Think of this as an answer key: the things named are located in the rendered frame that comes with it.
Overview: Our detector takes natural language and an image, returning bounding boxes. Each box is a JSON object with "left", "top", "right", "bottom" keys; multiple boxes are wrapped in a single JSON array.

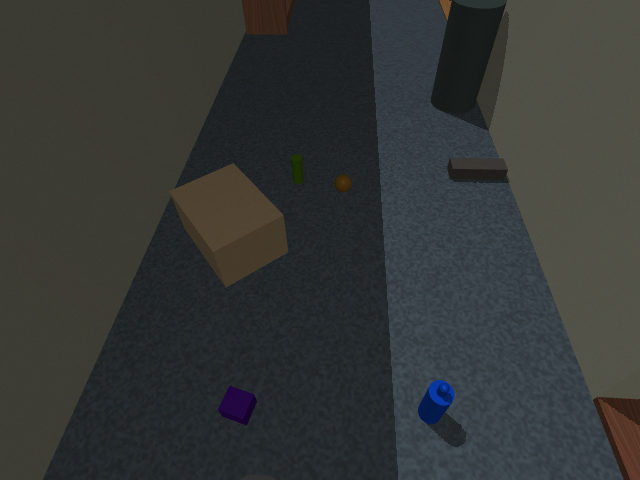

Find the bookshelf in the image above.
[{"left": 242, "top": 0, "right": 296, "bottom": 34}]

